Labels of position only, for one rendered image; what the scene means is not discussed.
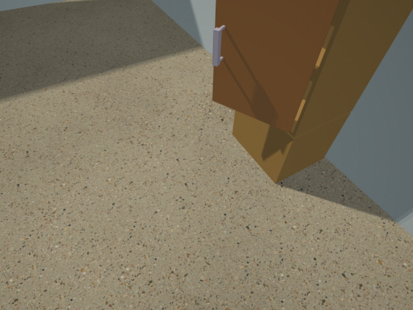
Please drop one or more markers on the handle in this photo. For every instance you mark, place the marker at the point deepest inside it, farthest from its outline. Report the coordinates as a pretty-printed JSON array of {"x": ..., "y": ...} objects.
[{"x": 217, "y": 46}]

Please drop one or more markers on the cupboard door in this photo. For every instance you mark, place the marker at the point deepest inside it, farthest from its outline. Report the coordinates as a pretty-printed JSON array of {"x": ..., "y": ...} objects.
[{"x": 269, "y": 50}]

